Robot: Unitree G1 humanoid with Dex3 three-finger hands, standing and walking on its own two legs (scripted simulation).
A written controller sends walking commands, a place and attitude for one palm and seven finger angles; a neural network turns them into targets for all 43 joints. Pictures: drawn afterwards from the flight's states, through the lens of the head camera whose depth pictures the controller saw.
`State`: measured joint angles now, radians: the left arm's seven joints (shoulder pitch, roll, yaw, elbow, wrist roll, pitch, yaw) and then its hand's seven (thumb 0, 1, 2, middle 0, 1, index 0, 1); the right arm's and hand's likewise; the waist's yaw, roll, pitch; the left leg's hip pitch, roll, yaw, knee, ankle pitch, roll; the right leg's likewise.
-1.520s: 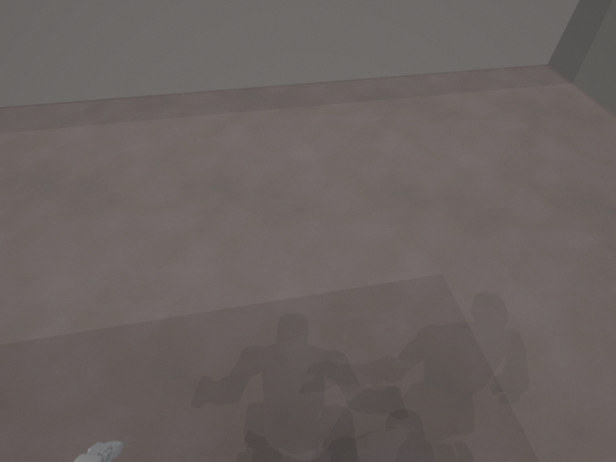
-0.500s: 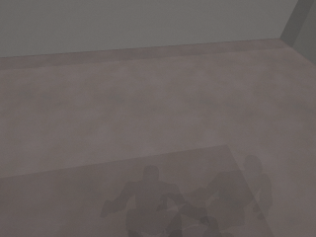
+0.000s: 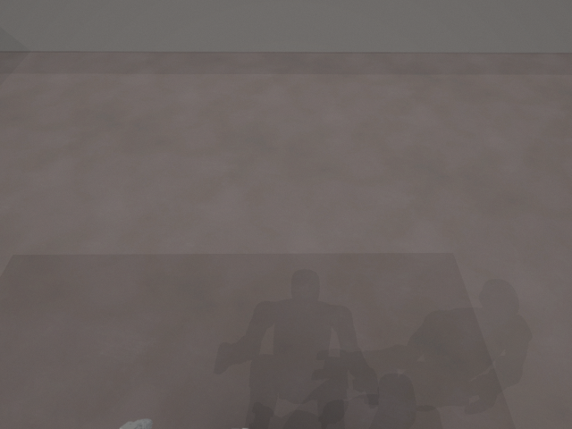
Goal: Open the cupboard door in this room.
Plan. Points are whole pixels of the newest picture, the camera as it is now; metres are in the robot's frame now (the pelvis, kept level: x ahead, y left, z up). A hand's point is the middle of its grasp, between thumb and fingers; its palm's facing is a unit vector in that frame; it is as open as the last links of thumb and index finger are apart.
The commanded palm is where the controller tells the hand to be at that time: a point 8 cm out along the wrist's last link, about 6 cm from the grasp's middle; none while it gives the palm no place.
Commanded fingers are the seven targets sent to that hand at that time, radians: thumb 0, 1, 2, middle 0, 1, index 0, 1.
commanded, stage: turn or walk to find it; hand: left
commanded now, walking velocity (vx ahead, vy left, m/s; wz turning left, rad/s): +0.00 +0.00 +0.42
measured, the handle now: out of the picture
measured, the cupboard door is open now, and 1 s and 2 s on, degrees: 0 0 0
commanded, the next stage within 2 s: none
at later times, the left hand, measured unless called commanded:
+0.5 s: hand out of the picture -0.06 +0.23 -0.19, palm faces +0.27 -0.93 -0.25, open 7.4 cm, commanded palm none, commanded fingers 0.00 0.90 0.90 -0.20 -0.30 -0.20 -0.30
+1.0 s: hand out of the picture -0.05 +0.19 -0.15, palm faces +0.45 -0.85 -0.26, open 7.4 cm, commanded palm none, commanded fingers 0.00 0.90 0.90 -0.20 -0.30 -0.20 -0.30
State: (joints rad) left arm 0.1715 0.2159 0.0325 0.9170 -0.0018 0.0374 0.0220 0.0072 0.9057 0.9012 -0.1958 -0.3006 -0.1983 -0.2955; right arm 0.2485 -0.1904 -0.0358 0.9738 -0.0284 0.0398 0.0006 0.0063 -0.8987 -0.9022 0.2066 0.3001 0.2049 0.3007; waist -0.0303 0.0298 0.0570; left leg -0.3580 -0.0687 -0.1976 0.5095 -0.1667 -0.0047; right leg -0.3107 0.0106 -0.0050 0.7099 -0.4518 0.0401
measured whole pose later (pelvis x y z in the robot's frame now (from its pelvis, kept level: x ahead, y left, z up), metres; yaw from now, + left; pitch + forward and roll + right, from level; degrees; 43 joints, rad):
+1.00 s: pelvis -0.04 -0.02 +0.00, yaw +27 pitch -1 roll +1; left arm 0.23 0.17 0.03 0.90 0.02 0.01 0.02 0.01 0.90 0.90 -0.20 -0.30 -0.20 -0.30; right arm 0.22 -0.25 -0.08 0.98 -0.03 0.07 0.02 0.01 -0.90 -0.90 0.20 0.30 0.20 0.30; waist -0.02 0.03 0.06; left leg -0.47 0.01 -0.01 1.11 -0.40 -0.05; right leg -0.22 -0.08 -0.15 0.52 -0.27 -0.02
